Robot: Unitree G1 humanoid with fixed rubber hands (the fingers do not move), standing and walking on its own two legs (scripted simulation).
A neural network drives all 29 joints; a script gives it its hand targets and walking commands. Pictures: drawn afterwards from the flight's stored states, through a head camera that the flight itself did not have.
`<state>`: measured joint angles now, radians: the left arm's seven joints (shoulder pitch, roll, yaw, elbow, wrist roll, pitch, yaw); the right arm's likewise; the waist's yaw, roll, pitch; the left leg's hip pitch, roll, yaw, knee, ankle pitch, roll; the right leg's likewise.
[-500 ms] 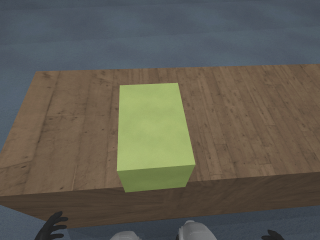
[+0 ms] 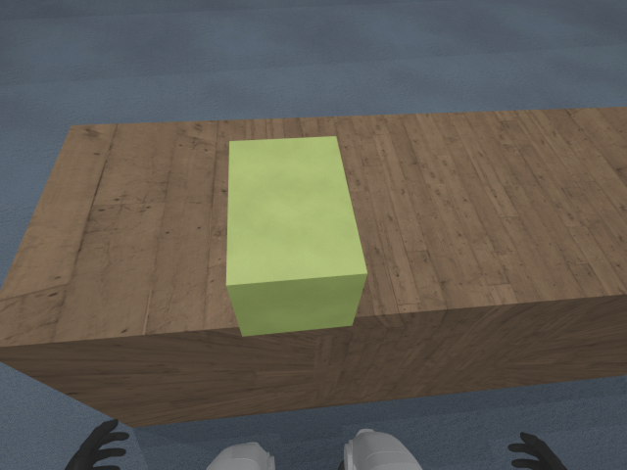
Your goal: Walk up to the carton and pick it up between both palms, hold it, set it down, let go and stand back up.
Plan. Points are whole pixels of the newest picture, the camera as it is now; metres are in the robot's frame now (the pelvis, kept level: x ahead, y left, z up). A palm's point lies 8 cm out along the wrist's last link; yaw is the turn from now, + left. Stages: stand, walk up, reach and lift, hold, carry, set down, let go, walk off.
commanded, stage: walk up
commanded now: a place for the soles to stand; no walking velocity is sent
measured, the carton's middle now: (290, 233) +0.44 +0.04 -0.02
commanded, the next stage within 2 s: none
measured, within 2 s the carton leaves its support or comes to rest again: neither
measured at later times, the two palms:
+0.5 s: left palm out of the picture +0.06 +0.28 -0.10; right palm out of the picture +0.05 -0.33 -0.11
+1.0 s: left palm out of the picture +0.11 +0.27 -0.10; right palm out of the picture +0.09 -0.33 -0.11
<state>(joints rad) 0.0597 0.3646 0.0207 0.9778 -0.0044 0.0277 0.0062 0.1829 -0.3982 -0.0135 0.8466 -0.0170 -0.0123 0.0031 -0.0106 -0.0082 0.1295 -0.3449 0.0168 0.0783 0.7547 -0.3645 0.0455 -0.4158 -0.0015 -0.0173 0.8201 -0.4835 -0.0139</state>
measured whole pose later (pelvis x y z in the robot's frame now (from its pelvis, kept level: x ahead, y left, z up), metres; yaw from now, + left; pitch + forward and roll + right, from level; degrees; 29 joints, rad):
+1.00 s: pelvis -0.01 -0.03 +0.01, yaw +0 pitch -1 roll +2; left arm 0.04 0.35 0.02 1.02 0.00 0.00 -0.01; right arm 0.13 -0.40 -0.01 0.89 -0.02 -0.01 0.00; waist -0.01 -0.01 0.12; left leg -0.35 0.00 0.08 0.64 -0.28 0.00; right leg -0.38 -0.02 -0.02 0.73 -0.34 -0.03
